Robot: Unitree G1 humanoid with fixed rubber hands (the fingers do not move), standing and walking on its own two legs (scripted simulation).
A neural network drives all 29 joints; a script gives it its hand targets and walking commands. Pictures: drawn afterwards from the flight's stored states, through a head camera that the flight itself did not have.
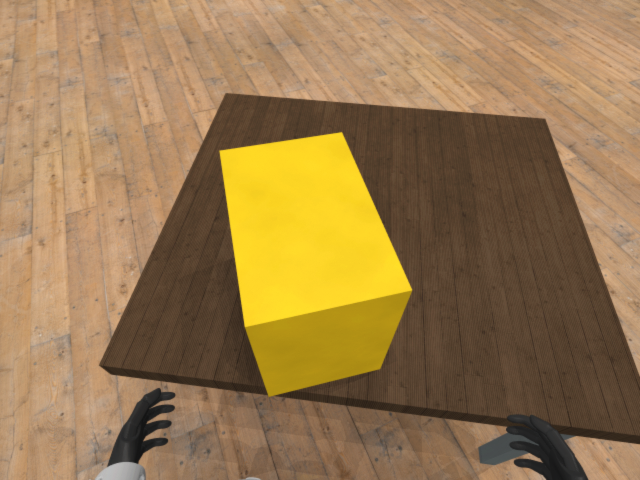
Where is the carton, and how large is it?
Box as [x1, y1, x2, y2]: [220, 132, 411, 396]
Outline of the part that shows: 341,132 220,150 244,324 269,396 378,369 381,365 411,292 411,288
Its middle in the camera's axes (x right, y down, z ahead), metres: -0.02 +0.04 +0.61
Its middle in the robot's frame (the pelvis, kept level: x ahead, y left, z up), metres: +0.43 +0.05 -0.04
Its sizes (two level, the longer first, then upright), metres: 0.286 0.187 0.263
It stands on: a table, 0.58 m high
